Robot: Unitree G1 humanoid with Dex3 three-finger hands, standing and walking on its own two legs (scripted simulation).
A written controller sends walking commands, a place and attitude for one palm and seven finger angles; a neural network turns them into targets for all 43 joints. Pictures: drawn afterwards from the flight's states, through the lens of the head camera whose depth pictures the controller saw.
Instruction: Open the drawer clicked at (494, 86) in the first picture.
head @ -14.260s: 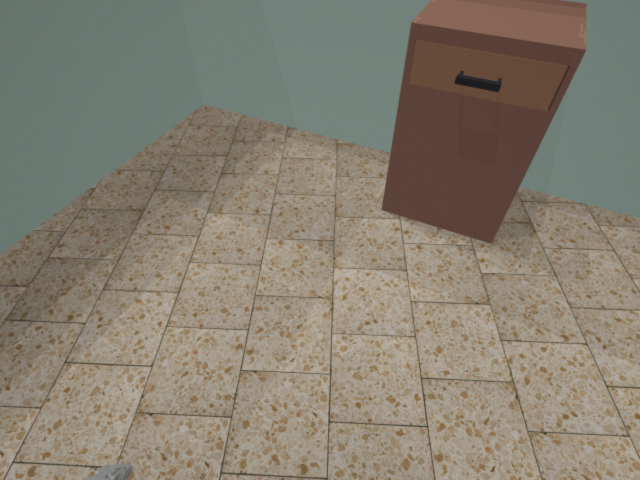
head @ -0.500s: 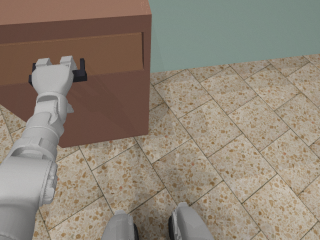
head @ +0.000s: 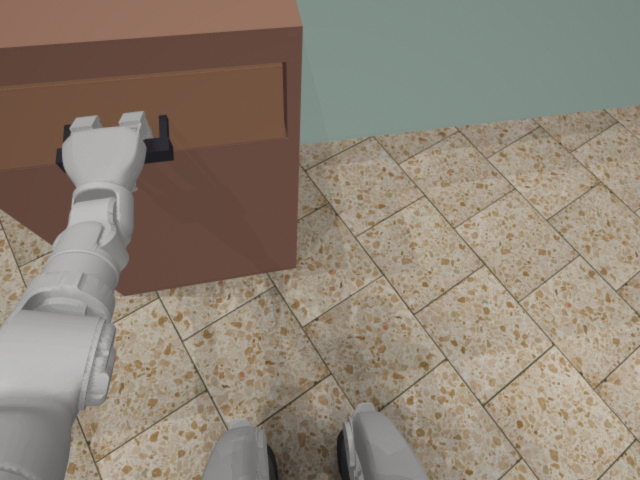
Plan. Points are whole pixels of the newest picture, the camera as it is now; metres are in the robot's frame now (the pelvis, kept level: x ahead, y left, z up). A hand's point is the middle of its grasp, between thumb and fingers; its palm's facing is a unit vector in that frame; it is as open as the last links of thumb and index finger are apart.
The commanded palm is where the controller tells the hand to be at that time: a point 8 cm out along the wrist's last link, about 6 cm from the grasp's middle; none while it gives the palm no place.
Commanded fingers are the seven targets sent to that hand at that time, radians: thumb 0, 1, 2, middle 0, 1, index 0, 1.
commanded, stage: pull the drawer open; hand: left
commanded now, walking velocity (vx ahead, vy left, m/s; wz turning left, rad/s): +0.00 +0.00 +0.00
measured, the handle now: (117, 141) +0.56 +0.22 +0.01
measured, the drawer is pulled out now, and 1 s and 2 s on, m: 0.00 0.11 0.23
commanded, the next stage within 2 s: none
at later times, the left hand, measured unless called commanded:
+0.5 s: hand (125, 205) +0.47 +0.21 -0.02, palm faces -0.06 -0.04 -1.00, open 5.4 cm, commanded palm +0.43 +0.20 +0.03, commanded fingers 0.00 0.90 0.90 -0.40 -1.35 -0.40 -1.35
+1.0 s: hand (125, 256) +0.40 +0.21 -0.02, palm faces -0.04 -0.03 -1.00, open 5.4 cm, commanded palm +0.37 +0.19 +0.03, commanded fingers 0.00 0.90 0.90 -0.40 -1.35 -0.40 -1.35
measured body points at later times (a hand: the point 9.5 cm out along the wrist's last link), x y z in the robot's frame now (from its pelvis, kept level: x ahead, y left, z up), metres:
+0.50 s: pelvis +0.02 +0.00 +0.02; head +0.14 +0.00 +0.45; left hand +0.47 +0.21 +0.04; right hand +0.04 -0.26 -0.12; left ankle +0.00 +0.09 -0.65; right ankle +0.02 -0.13 -0.65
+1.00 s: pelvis +0.02 -0.01 +0.03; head +0.11 -0.01 +0.47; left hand +0.40 +0.20 +0.04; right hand +0.12 -0.26 -0.11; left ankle +0.00 +0.09 -0.65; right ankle +0.02 -0.13 -0.65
